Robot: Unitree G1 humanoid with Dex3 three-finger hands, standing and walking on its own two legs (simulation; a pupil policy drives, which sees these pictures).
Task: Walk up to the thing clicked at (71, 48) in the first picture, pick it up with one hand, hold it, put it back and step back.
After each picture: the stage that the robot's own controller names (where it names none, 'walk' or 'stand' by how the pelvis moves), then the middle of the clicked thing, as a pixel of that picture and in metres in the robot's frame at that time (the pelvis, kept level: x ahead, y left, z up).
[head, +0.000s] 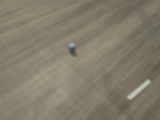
stand; (72, 48) +1.27 +0.15 -0.72
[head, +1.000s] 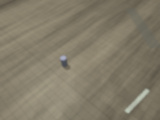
walk; (64, 61) +1.13 +0.31 -0.71
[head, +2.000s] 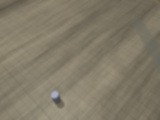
walk; (56, 97) +0.65 +0.34 -0.71
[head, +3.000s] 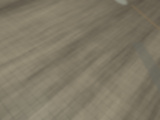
walk; out of the picture +0.40 +0.17 -0.69
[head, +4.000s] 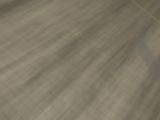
stand; out of the picture +0.34 +0.20 -0.72
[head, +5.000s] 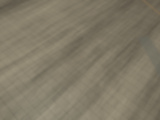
stand; out of the picture +0.34 +0.18 -0.72
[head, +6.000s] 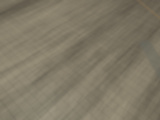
stand; out of the picture +0.34 +0.19 -0.72
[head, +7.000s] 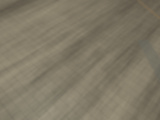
stand; out of the picture +0.33 +0.19 -0.73
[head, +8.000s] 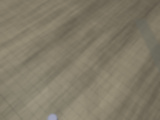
go down; out of the picture +0.35 +0.19 -0.69
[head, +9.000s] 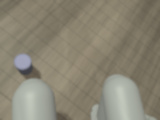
go down; (24, 65) +0.42 +0.21 -0.29
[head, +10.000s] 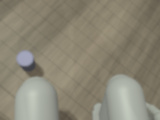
close in; (26, 61) +0.43 +0.21 -0.29
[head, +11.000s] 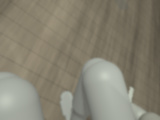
close in; out of the picture +0.42 +0.24 -0.22
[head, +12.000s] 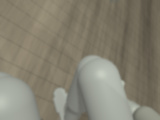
close; out of the picture +0.41 +0.25 -0.22
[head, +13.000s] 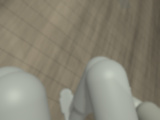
lift; out of the picture +0.37 +0.24 -0.22
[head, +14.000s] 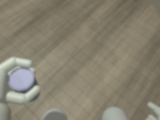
lift; (26, 86) +0.32 +0.19 +0.00
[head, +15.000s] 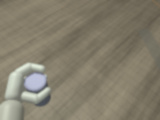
hold; (38, 90) +0.32 +0.16 +0.01
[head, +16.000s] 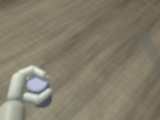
hold; (40, 91) +0.32 +0.16 +0.01
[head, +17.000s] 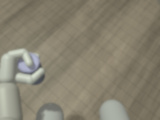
crouch; (32, 70) +0.39 +0.17 -0.07
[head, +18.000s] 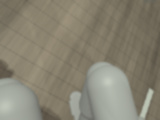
lower; out of the picture +0.43 +0.24 -0.19
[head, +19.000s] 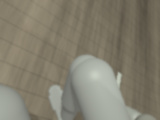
lower; out of the picture +0.44 +0.26 -0.22
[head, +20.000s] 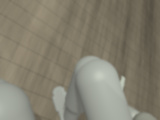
lower; out of the picture +0.43 +0.26 -0.23
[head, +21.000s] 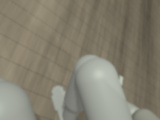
lower; out of the picture +0.43 +0.25 -0.23
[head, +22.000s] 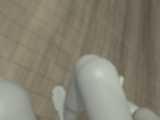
lower; out of the picture +0.43 +0.25 -0.23
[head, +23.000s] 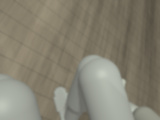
open; out of the picture +0.41 +0.23 -0.23
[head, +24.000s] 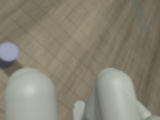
stand; (6, 56) +0.41 +0.21 -0.24
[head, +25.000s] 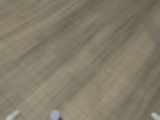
stand; (55, 117) +0.37 +0.16 -0.60
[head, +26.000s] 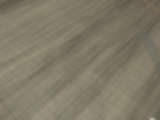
stand; out of the picture +0.36 +0.16 -0.66
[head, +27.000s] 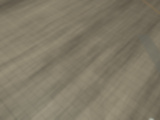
stand; out of the picture +0.36 +0.16 -0.67
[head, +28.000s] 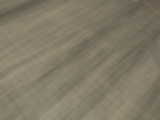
stand; out of the picture +0.38 +0.15 -0.72
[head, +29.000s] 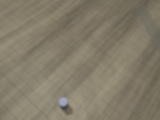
walk; (63, 103) +0.44 +0.14 -0.70
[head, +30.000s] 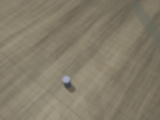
walk; (67, 82) +0.70 +0.19 -0.70
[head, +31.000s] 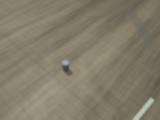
stand; (65, 66) +0.98 +0.16 -0.70
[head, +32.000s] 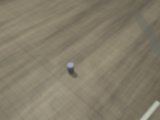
stand; (70, 68) +0.98 +0.14 -0.72
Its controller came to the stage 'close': yes
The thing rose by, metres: 0.71
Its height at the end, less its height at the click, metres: +0.00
